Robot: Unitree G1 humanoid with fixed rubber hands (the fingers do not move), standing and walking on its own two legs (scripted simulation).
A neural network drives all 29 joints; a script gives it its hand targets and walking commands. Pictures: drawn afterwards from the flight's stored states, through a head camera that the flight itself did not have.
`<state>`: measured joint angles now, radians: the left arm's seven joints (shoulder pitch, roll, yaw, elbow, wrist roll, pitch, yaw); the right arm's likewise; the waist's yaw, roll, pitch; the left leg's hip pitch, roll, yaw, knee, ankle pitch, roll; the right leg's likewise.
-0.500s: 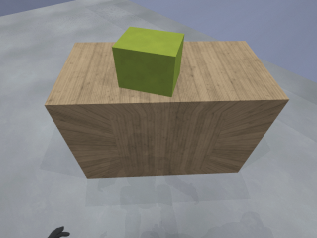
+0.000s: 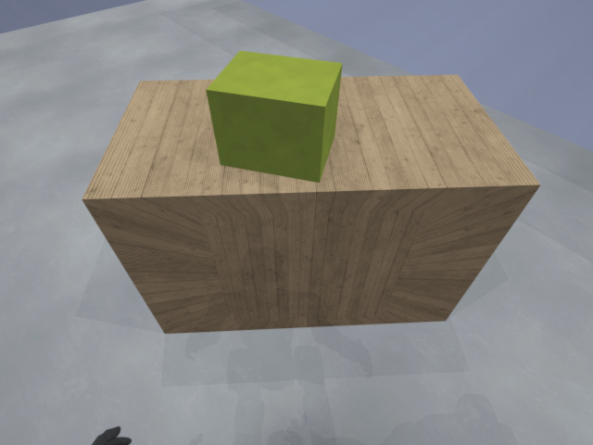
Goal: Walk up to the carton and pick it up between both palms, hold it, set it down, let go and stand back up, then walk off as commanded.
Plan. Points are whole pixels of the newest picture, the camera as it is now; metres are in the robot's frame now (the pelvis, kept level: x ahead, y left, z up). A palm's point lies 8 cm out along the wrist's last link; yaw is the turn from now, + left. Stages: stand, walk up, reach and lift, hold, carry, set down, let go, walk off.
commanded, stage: stand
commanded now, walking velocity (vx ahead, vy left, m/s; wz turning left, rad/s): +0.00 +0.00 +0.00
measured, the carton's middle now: (279, 115) +0.80 +0.02 +0.02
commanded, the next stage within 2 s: none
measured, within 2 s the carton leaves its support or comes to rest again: neither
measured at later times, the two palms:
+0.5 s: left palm out of the picture +0.10 +0.29 -0.10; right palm out of the picture +0.04 -0.31 -0.11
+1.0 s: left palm out of the picture +0.10 +0.29 -0.10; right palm out of the picture +0.04 -0.31 -0.11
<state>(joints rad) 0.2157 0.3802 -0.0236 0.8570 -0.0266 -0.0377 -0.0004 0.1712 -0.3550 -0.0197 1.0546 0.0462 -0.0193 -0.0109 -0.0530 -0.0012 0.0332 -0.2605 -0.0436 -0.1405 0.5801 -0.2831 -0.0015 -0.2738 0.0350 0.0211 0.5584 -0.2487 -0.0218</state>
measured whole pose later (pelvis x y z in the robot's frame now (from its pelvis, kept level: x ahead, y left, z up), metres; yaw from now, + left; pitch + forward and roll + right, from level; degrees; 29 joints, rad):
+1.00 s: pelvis +0.00 +0.00 +0.00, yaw +0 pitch -1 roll +0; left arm 0.21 0.38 -0.02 0.90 -0.03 -0.04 0.00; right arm 0.17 -0.36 -0.02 1.08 0.05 -0.02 -0.01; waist -0.05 0.00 0.02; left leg -0.26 -0.04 -0.14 0.54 -0.26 -0.01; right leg -0.27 0.03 0.02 0.52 -0.23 -0.02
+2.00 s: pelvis +0.00 +0.00 +0.00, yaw +0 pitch -1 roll +0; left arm 0.20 0.37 -0.02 0.90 -0.03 -0.04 0.00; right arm 0.16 -0.36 -0.02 1.07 0.05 -0.01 -0.01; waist -0.05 0.01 0.02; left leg -0.26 -0.04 -0.14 0.53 -0.26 -0.01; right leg -0.27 0.03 0.02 0.51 -0.23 -0.02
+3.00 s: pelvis +0.00 +0.00 +0.00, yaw +0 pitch -1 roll +0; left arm 0.20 0.37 -0.02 0.90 -0.03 -0.04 0.00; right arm 0.16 -0.36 -0.02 1.07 0.05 -0.01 -0.01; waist -0.05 0.01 0.03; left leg -0.26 -0.04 -0.14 0.53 -0.26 -0.01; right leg -0.27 0.03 0.02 0.51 -0.23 -0.02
